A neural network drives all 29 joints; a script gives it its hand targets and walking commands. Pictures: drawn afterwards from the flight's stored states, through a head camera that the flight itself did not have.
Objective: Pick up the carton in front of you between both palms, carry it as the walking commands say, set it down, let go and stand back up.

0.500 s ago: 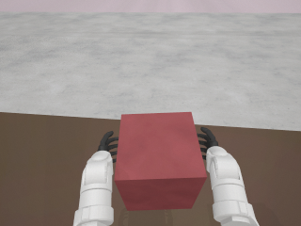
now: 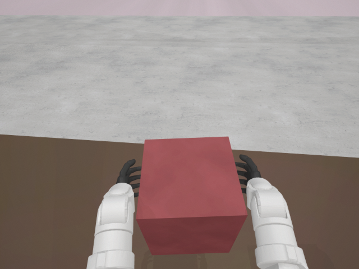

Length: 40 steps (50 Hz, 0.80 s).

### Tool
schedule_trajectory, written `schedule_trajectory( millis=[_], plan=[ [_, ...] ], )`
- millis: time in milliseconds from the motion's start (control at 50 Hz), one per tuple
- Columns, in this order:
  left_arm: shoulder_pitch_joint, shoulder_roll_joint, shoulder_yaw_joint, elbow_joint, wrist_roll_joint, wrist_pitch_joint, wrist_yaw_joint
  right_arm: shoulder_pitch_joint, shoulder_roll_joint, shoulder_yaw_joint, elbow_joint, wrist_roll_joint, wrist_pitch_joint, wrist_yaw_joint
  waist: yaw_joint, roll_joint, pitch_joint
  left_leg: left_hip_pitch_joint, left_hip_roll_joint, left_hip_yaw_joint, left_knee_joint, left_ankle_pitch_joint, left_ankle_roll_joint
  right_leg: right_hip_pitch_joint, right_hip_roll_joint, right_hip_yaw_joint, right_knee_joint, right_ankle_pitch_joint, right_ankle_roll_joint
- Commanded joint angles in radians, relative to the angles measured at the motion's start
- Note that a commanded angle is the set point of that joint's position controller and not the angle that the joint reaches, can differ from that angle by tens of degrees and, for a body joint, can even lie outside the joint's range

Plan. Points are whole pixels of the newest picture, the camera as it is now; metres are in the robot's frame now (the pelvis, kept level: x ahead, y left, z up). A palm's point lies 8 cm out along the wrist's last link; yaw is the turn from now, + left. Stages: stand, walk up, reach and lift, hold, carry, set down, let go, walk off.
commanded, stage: hold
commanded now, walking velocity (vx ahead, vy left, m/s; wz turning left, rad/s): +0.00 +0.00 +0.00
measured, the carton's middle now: (188, 198) +0.30 +0.00 -0.03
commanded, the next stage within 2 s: carry in 0.34 s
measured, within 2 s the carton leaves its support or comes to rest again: neither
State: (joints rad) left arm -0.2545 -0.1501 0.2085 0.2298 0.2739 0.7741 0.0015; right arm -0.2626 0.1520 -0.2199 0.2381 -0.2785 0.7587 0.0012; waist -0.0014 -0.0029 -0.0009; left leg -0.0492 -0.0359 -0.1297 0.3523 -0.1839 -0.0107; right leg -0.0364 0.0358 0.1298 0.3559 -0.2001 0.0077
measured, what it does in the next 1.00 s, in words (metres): walks ahead: left foot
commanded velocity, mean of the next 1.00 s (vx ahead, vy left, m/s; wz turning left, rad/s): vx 0.35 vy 0.00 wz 0.00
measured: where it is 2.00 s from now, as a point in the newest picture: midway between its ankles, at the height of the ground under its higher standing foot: (193, 184)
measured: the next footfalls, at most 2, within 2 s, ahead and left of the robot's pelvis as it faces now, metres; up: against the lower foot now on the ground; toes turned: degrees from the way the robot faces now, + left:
left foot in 0.76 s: +0.17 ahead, +0.09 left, +0.00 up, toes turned +8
right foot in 1.12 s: +0.44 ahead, -0.15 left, +0.00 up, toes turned -13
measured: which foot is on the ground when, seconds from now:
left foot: down 0.00-0.56, up 0.58-0.74, down 0.76-1.00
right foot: down 0.00-0.78, up 0.80-1.00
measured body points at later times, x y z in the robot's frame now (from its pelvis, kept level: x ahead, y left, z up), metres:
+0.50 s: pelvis +0.01 +0.00 -0.01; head -0.03 -0.01 +0.44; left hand +0.31 +0.14 +0.05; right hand +0.31 -0.16 +0.05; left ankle +0.02 +0.13 -0.75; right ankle +0.00 -0.13 -0.74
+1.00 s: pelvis +0.21 -0.02 +0.00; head +0.22 -0.02 +0.45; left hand +0.50 +0.12 +0.08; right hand +0.48 -0.19 +0.08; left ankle +0.13 +0.09 -0.75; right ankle +0.25 -0.14 -0.71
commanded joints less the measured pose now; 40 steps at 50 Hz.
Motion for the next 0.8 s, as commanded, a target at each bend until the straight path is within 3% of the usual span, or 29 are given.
schedule_trajectory(
  millis=[0, 300, 320, 360, 380, 440, 480, 520, 540, 560, 580, 600, 620, 640, 680, 720, 740, 760, 780],
  plan=[
    [-0.500, -0.921, -0.537, -0.053, -0.273, -0.044, -0.239, -0.470, 0.929, 0.537, -0.028, 0.269, -0.028, 0.241, 0.000, -0.002, -0.212, 0.059, -0.060, 0.058, -0.037, 0.167, -0.007, 0.009, 0.055, -0.054, -0.050, 0.174, 0.011],
    [-0.534, -0.931, -0.528, -0.025, -0.266, -0.047, -0.243, -0.507, 0.932, 0.527, -0.001, 0.264, -0.034, 0.245, 0.001, 0.002, -0.205, 0.051, -0.056, 0.061, -0.036, 0.124, -0.007, -0.010, 0.054, -0.058, -0.049, 0.122, 0.006],
    [-0.547, -0.927, -0.536, -0.023, -0.272, -0.047, -0.242, -0.517, 0.928, 0.534, -0.007, 0.267, -0.032, 0.246, 0.003, 0.030, -0.182, -0.076, 0.114, 0.036, 0.024, -0.053, 0.008, -0.149, -0.114, -0.011, 0.017, -0.042, -0.010],
    [-0.558, -0.925, -0.561, -0.065, -0.289, -0.044, -0.239, -0.514, 0.928, 0.555, -0.044, 0.286, -0.030, 0.239, 0.000, 0.029, -0.183, -0.165, 0.110, -0.014, -0.040, -0.438, 0.028, -0.217, -0.088, 0.008, -0.001, -0.403, -0.018],
    [-0.568, -0.929, -0.583, -0.091, -0.304, -0.041, -0.236, -0.527, 0.931, 0.577, -0.075, 0.299, -0.026, 0.234, -0.002, 0.029, -0.181, -0.183, 0.116, -0.022, -0.044, -0.529, 0.039, -0.253, -0.076, -0.010, 0.021, -0.480, -0.020],
    [-0.564, -0.924, -0.670, -0.193, -0.369, -0.004, -0.221, -0.505, 0.919, 0.655, -0.172, 0.346, 0.012, 0.211, -0.009, 0.107, -0.260, -0.123, 0.196, -0.084, -0.068, -0.429, 0.080, -0.291, -0.034, -0.139, 0.198, -0.231, -0.003],
    [-0.555, -0.906, -0.719, -0.256, -0.411, 0.043, -0.211, -0.490, 0.895, 0.701, -0.243, 0.377, 0.060, 0.193, -0.007, 0.154, -0.295, -0.124, 0.241, -0.116, -0.089, -0.478, 0.112, -0.291, -0.018, -0.197, 0.169, -0.221, -0.006],
    [-0.558, -0.891, -0.758, -0.312, -0.448, 0.101, -0.200, -0.500, 0.870, 0.744, -0.314, 0.411, 0.121, 0.178, -0.001, 0.113, -0.281, -0.244, 0.204, -0.034, -0.029, -0.491, 0.089, -0.178, -0.042, -0.177, 0.072, -0.244, -0.020],
    [-0.553, -0.873, -0.767, -0.332, -0.461, 0.132, -0.194, -0.501, 0.860, 0.762, -0.339, 0.429, 0.154, 0.173, 0.004, 0.012, -0.262, -0.335, 0.143, 0.066, 0.093, -0.418, 0.051, -0.106, -0.115, -0.067, -0.015, -0.301, -0.042],
    [-0.524, -0.843, -0.767, -0.340, -0.467, 0.164, -0.185, -0.509, 0.850, 0.783, -0.363, 0.448, 0.189, 0.169, 0.017, -0.187, -0.252, -0.483, 0.074, 0.192, 0.331, -0.322, 0.006, -0.008, -0.264, 0.166, -0.120, -0.390, -0.101],
    [-0.490, -0.816, -0.765, -0.346, -0.472, 0.194, -0.176, -0.511, 0.839, 0.800, -0.378, 0.472, 0.222, 0.166, 0.024, -0.272, -0.202, -0.660, 0.048, 0.240, 0.400, -0.322, -0.009, 0.081, -0.362, 0.325, -0.167, -0.317, -0.160],
    [-0.482, -0.809, -0.771, -0.386, -0.477, 0.219, -0.165, -0.528, 0.852, 0.821, -0.403, 0.505, 0.250, 0.168, 0.030, -0.242, -0.177, -0.709, 0.080, 0.213, 0.400, -0.357, 0.005, 0.098, -0.395, 0.354, -0.155, -0.176, -0.208],
    [-0.478, -0.806, -0.775, -0.429, -0.488, 0.245, -0.155, -0.528, 0.865, 0.837, -0.423, 0.540, 0.272, 0.170, 0.030, -0.186, -0.198, -0.689, 0.086, 0.213, 0.377, -0.355, 0.010, 0.109, -0.390, 0.305, -0.138, -0.064, -0.210],
    [-0.478, -0.819, -0.786, -0.475, -0.504, 0.268, -0.148, -0.511, 0.874, 0.846, -0.445, 0.565, 0.290, 0.171, 0.028, -0.147, -0.240, -0.631, 0.077, 0.227, 0.328, -0.304, 0.009, 0.111, -0.368, 0.226, -0.122, 0.000, -0.192],
    [-0.455, -0.834, -0.808, -0.554, -0.530, 0.307, -0.142, -0.450, 0.882, 0.855, -0.489, 0.588, 0.321, 0.166, 0.023, -0.163, -0.299, -0.485, 0.033, 0.288, 0.207, -0.193, 0.003, 0.088, -0.295, 0.062, -0.082, 0.085, -0.144],
    [-0.398, -0.850, -0.819, -0.590, -0.547, 0.345, -0.146, -0.381, 0.883, 0.846, -0.530, 0.582, 0.353, 0.158, 0.010, -0.143, -0.337, -0.214, 0.006, 0.356, 0.020, -0.040, -0.004, -0.034, -0.222, -0.091, 0.014, 0.031, -0.098],
    [-0.361, -0.851, -0.823, -0.598, -0.549, 0.361, -0.150, -0.347, 0.879, 0.837, -0.546, 0.574, 0.368, 0.156, 0.005, -0.099, -0.366, 0.012, 0.038, 0.329, -0.017, -0.001, 0.005, -0.181, -0.195, -0.146, 0.099, 0.006, -0.072],
    [-0.338, -0.843, -0.822, -0.605, -0.552, 0.376, -0.157, -0.306, 0.862, 0.827, -0.561, 0.558, 0.385, 0.151, -0.015, 0.020, -0.406, 0.237, 0.174, 0.161, -0.061, -0.098, 0.043, -0.365, -0.161, -0.206, 0.275, -0.082, -0.036],
    [-0.362, -0.834, -0.831, -0.641, -0.565, 0.396, -0.167, -0.266, 0.835, 0.812, -0.555, 0.526, 0.392, 0.146, -0.028, 0.284, -0.397, 0.354, 0.412, -0.236, -0.122, -0.164, 0.157, -0.630, -0.078, -0.287, 0.517, -0.250, 0.002]
  ],
)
